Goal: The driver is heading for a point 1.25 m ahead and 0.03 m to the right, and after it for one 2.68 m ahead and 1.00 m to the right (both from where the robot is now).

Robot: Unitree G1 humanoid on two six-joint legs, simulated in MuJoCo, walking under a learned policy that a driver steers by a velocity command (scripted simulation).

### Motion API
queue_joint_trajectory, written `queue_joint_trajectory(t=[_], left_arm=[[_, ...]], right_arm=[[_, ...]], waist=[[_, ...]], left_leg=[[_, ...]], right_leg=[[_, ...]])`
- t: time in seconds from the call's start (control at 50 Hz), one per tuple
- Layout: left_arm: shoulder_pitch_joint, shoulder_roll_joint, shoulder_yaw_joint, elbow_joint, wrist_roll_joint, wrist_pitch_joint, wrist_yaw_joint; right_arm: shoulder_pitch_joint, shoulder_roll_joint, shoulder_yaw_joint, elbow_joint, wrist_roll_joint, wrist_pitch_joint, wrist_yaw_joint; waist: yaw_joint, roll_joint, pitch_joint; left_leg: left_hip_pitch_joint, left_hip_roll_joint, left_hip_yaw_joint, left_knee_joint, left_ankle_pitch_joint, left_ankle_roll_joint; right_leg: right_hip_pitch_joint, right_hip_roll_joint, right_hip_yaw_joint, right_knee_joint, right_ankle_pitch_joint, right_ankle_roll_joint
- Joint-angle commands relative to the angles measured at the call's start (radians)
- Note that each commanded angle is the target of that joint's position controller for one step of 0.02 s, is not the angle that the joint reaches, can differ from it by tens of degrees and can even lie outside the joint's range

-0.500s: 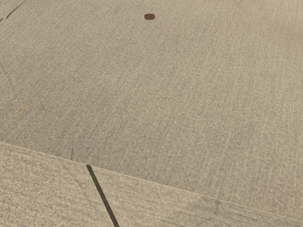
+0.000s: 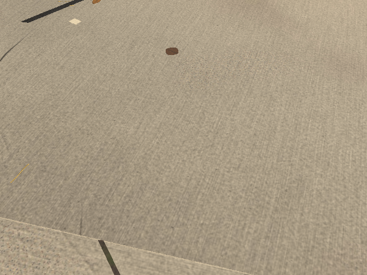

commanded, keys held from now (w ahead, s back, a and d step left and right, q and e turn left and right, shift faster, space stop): no key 0.42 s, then w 0.58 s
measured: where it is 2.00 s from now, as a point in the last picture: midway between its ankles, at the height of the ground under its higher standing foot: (208, 230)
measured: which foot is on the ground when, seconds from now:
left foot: down 0.00-0.80, up 0.82-1.00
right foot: down 0.00-0.48, up 0.50-0.78, down 0.80-1.00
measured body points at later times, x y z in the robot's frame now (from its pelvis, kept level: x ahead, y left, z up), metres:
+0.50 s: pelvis +0.03 +0.00 +0.00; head +0.03 +0.01 +0.45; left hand +0.04 +0.24 -0.16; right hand +0.06 -0.24 -0.16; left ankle +0.03 +0.09 -0.74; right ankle +0.01 -0.12 -0.74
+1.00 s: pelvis +0.16 -0.08 +0.01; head +0.16 -0.10 +0.46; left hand +0.11 +0.15 -0.13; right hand +0.27 -0.34 -0.13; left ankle +0.21 +0.08 -0.65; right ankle +0.12 -0.17 -0.74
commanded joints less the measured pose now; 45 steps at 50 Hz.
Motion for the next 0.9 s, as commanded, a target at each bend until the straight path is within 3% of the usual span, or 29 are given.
queue_joint_trajectory(t=[0.02,0.12,0.42,0.44,0.46,0.48,0.52,0.54,0.56,0.58,0.64,0.7,0.74,0.78,0.8,0.82,0.84,0.86,0.9], left_arm=[[0.036,0.092,0.014,-0.018,-0.002,-0.010,0.002],[0.047,0.086,0.011,-0.001,-0.003,0.000,0.002],[0.043,0.066,0.006,0.037,-0.003,0.020,0.009],[0.064,0.055,0.004,0.051,-0.003,0.022,0.009],[0.066,0.060,0.008,0.055,-0.010,0.023,0.011],[0.051,0.063,0.010,0.045,-0.014,0.021,0.012],[-0.026,0.045,0.005,0.000,-0.018,-0.001,0.009],[-0.070,0.053,0.007,-0.021,-0.022,-0.015,0.002],[-0.101,0.069,0.013,-0.037,-0.028,-0.026,-0.005],[-0.091,0.079,0.020,-0.037,-0.033,-0.036,-0.012],[-0.082,0.088,0.031,-0.029,-0.035,-0.056,-0.021],[-0.074,0.053,0.024,-0.021,-0.032,-0.060,-0.028],[-0.004,0.058,0.027,0.006,-0.031,-0.054,-0.033],[0.142,0.087,0.042,0.055,-0.030,-0.046,-0.031],[0.251,0.153,0.060,0.070,-0.025,-0.052,-0.025],[0.355,0.273,0.075,0.071,-0.014,-0.063,-0.031],[0.330,0.237,0.056,0.076,0.004,-0.083,-0.040],[0.223,0.182,0.035,0.042,0.002,-0.098,-0.048],[0.070,0.140,0.012,-0.004,-0.004,-0.099,-0.061]], right_arm=[[0.017,-0.081,-0.015,-0.019,0.005,-0.008,0.001],[0.030,-0.076,-0.014,-0.002,0.009,0.001,0.000],[0.029,-0.073,-0.019,0.023,0.010,0.012,-0.004],[0.049,-0.067,-0.019,0.035,0.010,0.013,-0.005],[0.061,-0.091,-0.029,0.040,0.019,0.017,-0.007],[0.078,-0.124,-0.042,0.041,0.028,0.018,-0.009],[0.151,-0.181,-0.063,0.044,0.034,0.005,-0.009],[0.166,-0.193,-0.071,0.043,0.025,-0.009,-0.011],[0.173,-0.184,-0.070,0.038,0.010,-0.027,-0.010],[0.157,-0.168,-0.067,0.028,0.007,-0.043,-0.006],[0.099,-0.134,-0.060,-0.002,0.030,-0.054,0.004],[0.101,-0.179,-0.071,-0.007,0.034,-0.045,0.005],[0.100,-0.193,-0.075,-0.007,0.050,-0.038,0.007],[0.084,-0.155,-0.065,-0.014,0.048,-0.038,0.008],[0.048,-0.088,-0.046,-0.033,0.034,-0.042,0.014],[0.038,-0.015,-0.031,-0.080,0.026,-0.061,0.014],[0.011,-0.057,-0.039,-0.101,0.047,-0.076,0.017],[-0.027,-0.096,-0.044,-0.121,0.062,-0.086,0.025],[0.007,-0.116,-0.056,-0.098,0.037,-0.087,0.023]], waist=[[0.004,-0.038,-0.033],[0.006,-0.015,-0.029],[0.008,-0.020,0.009],[0.008,-0.012,-0.014],[0.002,0.004,0.002],[-0.012,0.036,0.033],[-0.049,0.139,0.098],[-0.063,0.144,0.130],[-0.068,0.123,0.138],[-0.049,0.090,0.120],[-0.016,0.060,0.064],[0.005,0.095,0.039],[0.044,0.081,0.031],[0.107,0.042,0.009],[0.153,-0.125,-0.002],[0.151,-0.363,-0.050],[0.128,-0.282,-0.040],[0.090,-0.191,0.035],[0.021,-0.109,0.044]], left_leg=[[0.029,0.054,-0.058,-0.063,0.076,0.027],[0.051,0.056,-0.061,-0.046,0.143,0.026],[0.062,0.066,-0.082,-0.065,0.153,0.029],[0.072,0.060,-0.080,-0.077,0.035,0.035],[0.065,0.059,-0.093,-0.091,-0.174,0.055],[0.048,0.097,-0.155,-0.133,-0.399,0.088],[0.073,0.301,-0.447,-0.299,-0.668,0.195],[0.056,0.379,-0.567,-0.349,-0.652,0.243],[0.090,0.422,-0.620,-0.369,-0.583,0.267],[0.135,0.421,-0.606,-0.358,-0.511,0.257],[0.142,0.306,-0.378,-0.345,-0.304,0.164],[0.003,0.224,-0.223,-0.310,-0.223,0.145],[-0.097,0.211,-0.191,-0.241,-0.276,0.140],[-0.204,0.176,-0.166,-0.100,-0.302,0.109],[-0.317,0.099,-0.058,0.222,-0.200,0.048],[-0.556,-0.015,-0.003,0.576,-0.314,0.011],[-0.658,0.023,-0.130,0.784,-0.319,0.038],[-0.729,0.079,-0.155,0.841,-0.210,0.065],[-0.636,0.137,-0.147,0.749,-0.024,0.064]], right_leg=[[0.026,-0.039,0.043,-0.080,0.136,-0.040],[0.035,-0.031,0.030,-0.065,0.183,-0.038],[0.042,-0.019,0.013,-0.079,0.147,-0.023],[0.051,-0.004,-0.006,-0.074,0.049,-0.024],[0.018,0.025,-0.038,-0.030,-0.102,-0.033],[-0.049,0.044,-0.064,0.033,-0.225,-0.043],[-0.235,0.038,-0.083,0.237,-0.248,-0.058],[-0.298,-0.002,-0.032,0.365,-0.248,-0.070],[-0.393,-0.037,0.014,0.501,-0.295,-0.077],[-0.456,-0.069,0.045,0.575,-0.285,-0.085],[-0.391,-0.092,0.016,0.395,-0.175,-0.080],[-0.142,-0.023,-0.076,0.184,-0.100,-0.051],[0.024,0.017,-0.122,0.073,-0.002,-0.044],[0.198,0.033,-0.113,0.033,-0.025,-0.058],[0.294,-0.127,0.124,-0.101,-0.147,-0.114],[0.426,-0.358,0.589,-0.293,-0.326,-0.251],[0.370,-0.424,0.781,-0.357,-0.548,-0.319],[0.307,-0.394,0.697,-0.353,-0.558,-0.284],[0.195,-0.289,0.438,-0.352,-0.283,-0.204]])
Keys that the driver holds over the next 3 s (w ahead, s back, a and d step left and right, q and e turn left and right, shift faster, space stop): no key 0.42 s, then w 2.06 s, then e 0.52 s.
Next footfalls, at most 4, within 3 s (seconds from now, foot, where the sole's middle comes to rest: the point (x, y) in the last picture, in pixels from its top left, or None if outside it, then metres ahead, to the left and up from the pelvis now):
0.80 right None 0.16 -0.17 -0.77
1.32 left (175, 273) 0.52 0.07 -0.77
1.88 right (234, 200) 0.83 -0.17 -0.81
2.42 left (181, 142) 1.17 0.05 -0.82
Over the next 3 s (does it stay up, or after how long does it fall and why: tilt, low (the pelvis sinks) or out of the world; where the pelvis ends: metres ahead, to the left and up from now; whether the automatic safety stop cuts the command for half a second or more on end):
stays up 1.21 -0.06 -0.07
